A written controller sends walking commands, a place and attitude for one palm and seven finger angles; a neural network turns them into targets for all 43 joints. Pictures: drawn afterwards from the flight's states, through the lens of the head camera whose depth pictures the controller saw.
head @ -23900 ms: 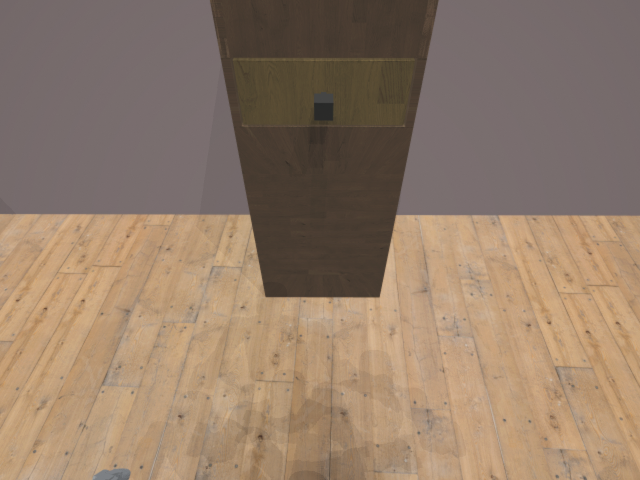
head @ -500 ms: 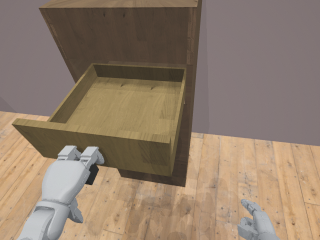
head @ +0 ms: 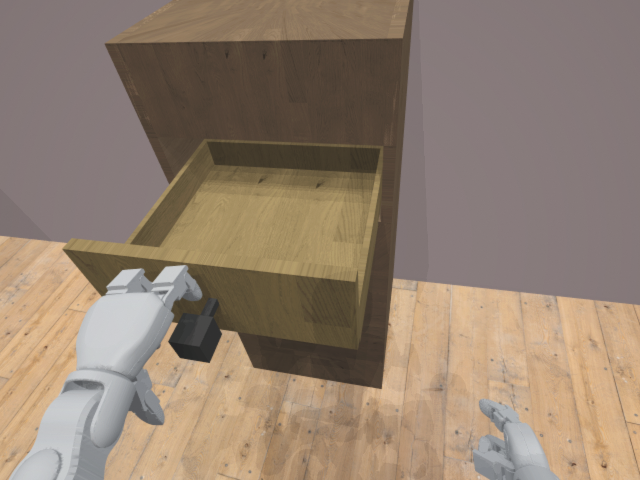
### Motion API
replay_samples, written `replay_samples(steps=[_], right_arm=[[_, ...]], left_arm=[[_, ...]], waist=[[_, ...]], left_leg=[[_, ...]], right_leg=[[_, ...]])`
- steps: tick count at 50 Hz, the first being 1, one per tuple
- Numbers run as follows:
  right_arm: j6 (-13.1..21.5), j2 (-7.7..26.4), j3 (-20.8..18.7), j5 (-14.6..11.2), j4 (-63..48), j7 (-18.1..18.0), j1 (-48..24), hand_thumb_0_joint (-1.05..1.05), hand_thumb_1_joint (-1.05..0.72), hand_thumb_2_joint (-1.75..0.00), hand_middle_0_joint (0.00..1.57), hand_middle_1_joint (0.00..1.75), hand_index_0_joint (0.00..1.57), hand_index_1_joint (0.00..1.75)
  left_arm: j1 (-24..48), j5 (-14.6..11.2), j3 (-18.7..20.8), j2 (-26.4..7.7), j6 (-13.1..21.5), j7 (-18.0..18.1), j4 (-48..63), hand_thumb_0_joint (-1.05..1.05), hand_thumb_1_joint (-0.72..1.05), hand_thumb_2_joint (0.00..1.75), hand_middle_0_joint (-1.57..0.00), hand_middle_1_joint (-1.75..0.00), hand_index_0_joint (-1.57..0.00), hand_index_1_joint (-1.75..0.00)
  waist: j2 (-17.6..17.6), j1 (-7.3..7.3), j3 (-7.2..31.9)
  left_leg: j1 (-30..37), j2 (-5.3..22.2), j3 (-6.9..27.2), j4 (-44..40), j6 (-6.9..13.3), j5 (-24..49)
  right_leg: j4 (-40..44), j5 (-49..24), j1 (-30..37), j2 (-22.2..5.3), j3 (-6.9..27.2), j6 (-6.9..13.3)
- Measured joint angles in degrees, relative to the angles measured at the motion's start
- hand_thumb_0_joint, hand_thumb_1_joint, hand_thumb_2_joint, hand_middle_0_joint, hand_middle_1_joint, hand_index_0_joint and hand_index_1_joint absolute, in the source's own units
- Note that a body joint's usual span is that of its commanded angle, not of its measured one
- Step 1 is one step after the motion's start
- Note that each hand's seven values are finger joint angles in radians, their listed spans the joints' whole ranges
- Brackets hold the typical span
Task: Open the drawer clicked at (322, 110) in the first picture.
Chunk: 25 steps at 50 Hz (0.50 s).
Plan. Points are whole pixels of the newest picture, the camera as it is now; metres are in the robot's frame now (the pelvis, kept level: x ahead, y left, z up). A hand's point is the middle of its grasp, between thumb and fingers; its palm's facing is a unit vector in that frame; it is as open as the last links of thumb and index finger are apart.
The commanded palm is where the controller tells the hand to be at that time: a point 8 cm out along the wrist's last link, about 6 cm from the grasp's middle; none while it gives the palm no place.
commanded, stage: lift the hand off the handle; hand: left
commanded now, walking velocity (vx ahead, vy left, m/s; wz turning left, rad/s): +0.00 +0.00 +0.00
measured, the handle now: (202, 324) +0.28 +0.20 +0.06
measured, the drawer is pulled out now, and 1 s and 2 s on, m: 0.27 0.27 0.27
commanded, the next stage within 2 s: draw the hand back to the body in 0.90 s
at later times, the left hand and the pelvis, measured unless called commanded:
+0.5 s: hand (142, 303) +0.24 +0.22 +0.16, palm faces +0.12 -0.10 -0.99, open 13.8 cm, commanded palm +0.20 +0.22 +0.23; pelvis +0.00 +0.01 +0.01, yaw +0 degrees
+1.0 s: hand (125, 276) +0.24 +0.22 +0.20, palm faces +0.13 -0.08 -0.99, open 13.8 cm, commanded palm +0.20 +0.22 +0.27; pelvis -0.01 +0.00 +0.01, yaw +1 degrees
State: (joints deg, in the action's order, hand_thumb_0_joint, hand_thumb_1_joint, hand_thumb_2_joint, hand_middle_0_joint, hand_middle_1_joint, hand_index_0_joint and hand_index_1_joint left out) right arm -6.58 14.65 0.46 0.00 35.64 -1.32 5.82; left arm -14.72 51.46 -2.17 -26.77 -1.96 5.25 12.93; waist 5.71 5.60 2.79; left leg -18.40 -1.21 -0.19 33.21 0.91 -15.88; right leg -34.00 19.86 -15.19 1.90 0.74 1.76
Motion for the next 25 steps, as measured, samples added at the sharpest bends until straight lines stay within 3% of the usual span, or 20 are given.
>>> replay_samples(steps=[8, 17, 25], right_arm=[[-0.1, -0.3, 0.6, -0.1, -0.7, 0.4, -1.2, 0.01, -0.90, -0.90, 0.19, 0.30, 0.20, 0.30], [-1.4, -0.7, 1.8, -0.9, -1.2, 1.8, -2.1, 0.01, -0.90, -0.90, 0.19, 0.30, 0.20, 0.30], [-1.4, -0.8, 2.7, -1.1, -1.2, 2.1, -2.3, 0.01, -0.90, -0.90, 0.20, 0.30, 0.20, 0.30]], left_arm=[[0.2, -0.9, -0.5, -1.4, 1.1, -2.9, 5.7, 0.00, -0.49, 0.30, -0.32, -1.20, -0.32, -1.20], [3.0, -2.6, -0.3, -2.0, -3.7, -6.3, 8.8, 0.00, -0.49, 0.30, -0.32, -1.20, -0.32, -1.20], [5.1, -4.1, -0.1, -3.8, -4.3, -9.7, 11.5, 0.00, -0.49, 0.30, -0.32, -1.20, -0.32, -1.20]], waist=[[0.3, 0.34, -0.6], [1.2, 0.64, -1.0], [1.6, 0.57, -1.4]], left_leg=[[2.2, -0.2, 0.1, -1.7, 0.3, 0.5], [4.2, -0.7, 0.2, -3.8, 0.7, 1.6], [5.6, -0.8, 0.2, -5.2, 0.8, 2.4]], right_leg=[[2.6, -1.0, 2.7, -0.2, 0.0, -0.4], [4.7, -1.9, 4.7, -0.7, -0.1, -0.8], [6.0, -2.6, 6.0, -0.9, -0.1, -0.9]])
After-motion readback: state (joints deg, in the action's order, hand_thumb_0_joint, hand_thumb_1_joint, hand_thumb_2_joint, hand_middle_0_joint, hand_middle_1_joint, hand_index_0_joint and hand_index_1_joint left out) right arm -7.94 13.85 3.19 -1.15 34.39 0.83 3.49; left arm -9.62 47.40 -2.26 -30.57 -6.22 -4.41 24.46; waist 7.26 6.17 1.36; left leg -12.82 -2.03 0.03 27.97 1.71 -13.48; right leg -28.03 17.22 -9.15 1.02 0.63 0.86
